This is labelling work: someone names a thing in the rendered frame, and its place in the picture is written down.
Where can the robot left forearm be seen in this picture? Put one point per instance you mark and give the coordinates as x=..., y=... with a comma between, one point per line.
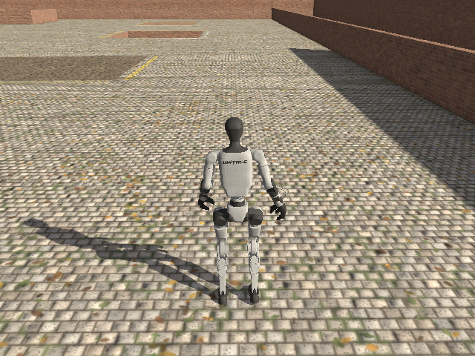
x=203, y=192

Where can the robot left hand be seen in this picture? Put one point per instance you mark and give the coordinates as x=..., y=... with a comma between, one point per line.
x=201, y=203

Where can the robot right hand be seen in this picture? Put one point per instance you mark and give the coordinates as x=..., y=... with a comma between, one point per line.
x=281, y=209

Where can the right robot foot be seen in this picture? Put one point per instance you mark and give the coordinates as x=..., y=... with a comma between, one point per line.
x=254, y=298

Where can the robot right forearm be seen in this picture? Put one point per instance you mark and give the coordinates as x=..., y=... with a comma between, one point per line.
x=274, y=194

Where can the robot right upper arm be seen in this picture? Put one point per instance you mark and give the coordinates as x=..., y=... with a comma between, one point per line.
x=259, y=156

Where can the robot left thigh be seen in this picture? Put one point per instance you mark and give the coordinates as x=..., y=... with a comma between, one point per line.
x=220, y=219

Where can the robot left upper arm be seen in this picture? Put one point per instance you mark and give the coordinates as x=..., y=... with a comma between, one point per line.
x=212, y=157

